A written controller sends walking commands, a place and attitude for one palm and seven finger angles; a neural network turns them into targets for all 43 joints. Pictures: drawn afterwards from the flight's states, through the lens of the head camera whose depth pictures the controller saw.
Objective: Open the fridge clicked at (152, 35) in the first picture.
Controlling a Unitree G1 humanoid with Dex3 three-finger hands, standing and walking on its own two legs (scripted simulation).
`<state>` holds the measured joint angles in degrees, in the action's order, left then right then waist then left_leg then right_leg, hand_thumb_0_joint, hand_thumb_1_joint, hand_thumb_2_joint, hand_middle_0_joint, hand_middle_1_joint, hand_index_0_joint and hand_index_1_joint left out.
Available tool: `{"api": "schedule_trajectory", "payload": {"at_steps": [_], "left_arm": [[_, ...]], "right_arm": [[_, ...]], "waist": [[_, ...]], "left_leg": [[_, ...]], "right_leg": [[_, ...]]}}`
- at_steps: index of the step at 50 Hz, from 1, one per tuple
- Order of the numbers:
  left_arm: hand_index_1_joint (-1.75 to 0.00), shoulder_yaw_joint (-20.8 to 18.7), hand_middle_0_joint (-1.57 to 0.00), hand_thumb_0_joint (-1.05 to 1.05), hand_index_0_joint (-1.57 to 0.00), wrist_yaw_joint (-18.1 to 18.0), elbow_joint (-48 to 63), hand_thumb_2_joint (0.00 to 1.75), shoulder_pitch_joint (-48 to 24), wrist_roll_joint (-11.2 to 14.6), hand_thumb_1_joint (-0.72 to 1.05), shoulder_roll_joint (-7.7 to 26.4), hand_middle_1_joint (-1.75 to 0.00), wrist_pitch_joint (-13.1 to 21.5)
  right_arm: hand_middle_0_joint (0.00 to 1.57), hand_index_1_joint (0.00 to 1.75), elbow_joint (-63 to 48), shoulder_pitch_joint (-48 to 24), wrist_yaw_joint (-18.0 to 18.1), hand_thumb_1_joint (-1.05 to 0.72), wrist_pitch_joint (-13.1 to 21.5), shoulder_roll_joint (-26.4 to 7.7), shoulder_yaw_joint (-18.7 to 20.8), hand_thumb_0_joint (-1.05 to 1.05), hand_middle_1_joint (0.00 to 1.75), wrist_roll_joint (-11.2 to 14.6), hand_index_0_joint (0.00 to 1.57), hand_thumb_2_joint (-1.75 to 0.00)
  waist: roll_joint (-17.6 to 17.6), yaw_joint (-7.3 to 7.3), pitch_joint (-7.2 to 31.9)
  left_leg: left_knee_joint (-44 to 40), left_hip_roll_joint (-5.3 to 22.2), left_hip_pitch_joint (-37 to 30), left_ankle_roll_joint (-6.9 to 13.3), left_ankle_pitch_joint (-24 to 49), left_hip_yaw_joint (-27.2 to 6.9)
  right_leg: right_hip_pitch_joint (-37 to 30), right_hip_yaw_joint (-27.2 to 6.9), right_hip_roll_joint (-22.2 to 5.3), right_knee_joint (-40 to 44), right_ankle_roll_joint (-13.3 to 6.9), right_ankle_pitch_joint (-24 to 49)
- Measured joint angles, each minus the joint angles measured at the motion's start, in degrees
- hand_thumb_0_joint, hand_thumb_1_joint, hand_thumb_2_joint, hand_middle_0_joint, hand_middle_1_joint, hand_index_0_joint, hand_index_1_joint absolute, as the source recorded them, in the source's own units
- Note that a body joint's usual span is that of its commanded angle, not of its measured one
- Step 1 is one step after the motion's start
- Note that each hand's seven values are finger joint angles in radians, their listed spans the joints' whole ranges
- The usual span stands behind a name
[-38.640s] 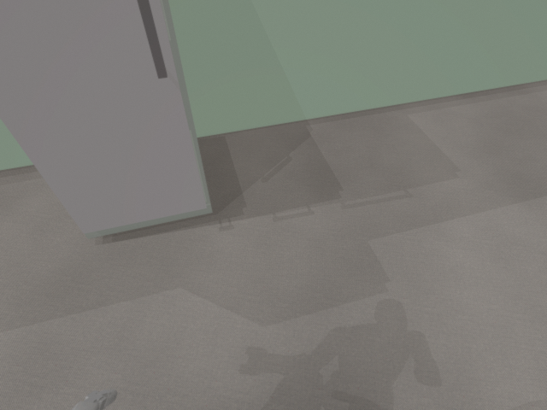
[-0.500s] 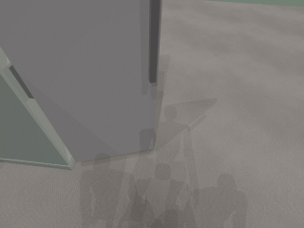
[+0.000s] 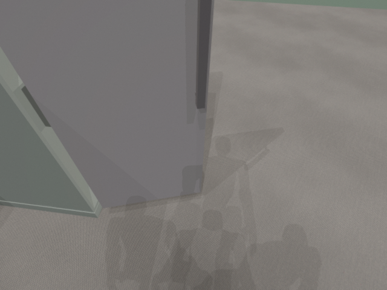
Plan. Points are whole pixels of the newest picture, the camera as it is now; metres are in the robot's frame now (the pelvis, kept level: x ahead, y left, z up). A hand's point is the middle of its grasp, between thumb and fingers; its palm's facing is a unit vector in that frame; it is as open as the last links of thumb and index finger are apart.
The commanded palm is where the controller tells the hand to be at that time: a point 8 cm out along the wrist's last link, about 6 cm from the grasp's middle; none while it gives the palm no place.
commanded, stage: look to check the result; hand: right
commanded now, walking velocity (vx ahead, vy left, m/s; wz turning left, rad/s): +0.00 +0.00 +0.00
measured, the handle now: (200, 39) +0.67 +0.04 +0.19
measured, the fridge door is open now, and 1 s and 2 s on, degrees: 72 72 72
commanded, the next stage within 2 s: stand and wait in 0.48 s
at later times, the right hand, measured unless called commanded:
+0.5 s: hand out of the picture +0.00 -0.16 -0.18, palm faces +0.01 +0.99 -0.16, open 7.4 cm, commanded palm none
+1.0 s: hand out of the picture +0.01 -0.17 -0.18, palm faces +0.01 +0.99 -0.16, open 7.4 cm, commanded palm none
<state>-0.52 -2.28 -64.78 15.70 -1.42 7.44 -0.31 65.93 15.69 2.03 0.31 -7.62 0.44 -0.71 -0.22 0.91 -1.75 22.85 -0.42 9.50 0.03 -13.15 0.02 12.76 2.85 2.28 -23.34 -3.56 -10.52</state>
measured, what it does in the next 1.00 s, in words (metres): stands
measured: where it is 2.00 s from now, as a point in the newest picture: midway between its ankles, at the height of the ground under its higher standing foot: outside the picture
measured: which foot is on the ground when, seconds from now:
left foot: down 0.00-1.00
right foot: down 0.00-1.00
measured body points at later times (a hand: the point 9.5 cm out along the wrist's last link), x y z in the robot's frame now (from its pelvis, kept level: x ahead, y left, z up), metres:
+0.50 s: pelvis +0.01 +0.00 +0.00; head +0.03 -0.01 +0.45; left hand +0.00 +0.22 -0.16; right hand +0.00 -0.21 -0.17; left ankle -0.01 +0.12 -0.74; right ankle +0.02 -0.08 -0.74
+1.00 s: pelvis +0.02 +0.00 +0.00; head +0.04 -0.01 +0.45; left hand +0.01 +0.22 -0.16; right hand +0.01 -0.22 -0.17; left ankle -0.01 +0.12 -0.74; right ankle +0.02 -0.08 -0.74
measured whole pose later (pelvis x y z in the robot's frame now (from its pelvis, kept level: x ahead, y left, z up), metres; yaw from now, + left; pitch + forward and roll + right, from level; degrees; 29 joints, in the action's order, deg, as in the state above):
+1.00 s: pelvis +0.02 +0.00 +0.00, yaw +0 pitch +0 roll +0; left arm -0.2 -2.6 -66.1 14.1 -1.2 7.8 0.1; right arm 66.4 14.9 2.0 0.4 -7.9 0.3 -0.6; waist 0.6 0.8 -2.6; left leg 21.1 -0.1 7.1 -0.3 -13.7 -0.2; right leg 10.6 3.0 2.6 -22.1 -3.8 -11.4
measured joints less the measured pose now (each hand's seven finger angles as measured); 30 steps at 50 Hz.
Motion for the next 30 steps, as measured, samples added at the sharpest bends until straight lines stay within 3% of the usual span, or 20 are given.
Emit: {"api": "schedule_trajectory", "payload": {"at_steps": [30], "left_arm": [[-0.3,0.2,-0.2,0.01,-0.2,-0.2,-0.9,0.89,-1.2,0.1,0.92,0.2,-0.3,0.2]], "right_arm": [[0.2,0.3,0.3,-0.9,0.0,-0.91,0.0,-0.2,-0.1,0.0,0.29,0.1,0.2,-0.9]], "waist": [[0.6,-0.03,-0.8]], "left_leg": [[-1.3,0.1,-1.5,-0.1,-0.2,-0.2]], "right_leg": [[-1.3,0.1,0.1,0.9,-0.1,-0.4]]}}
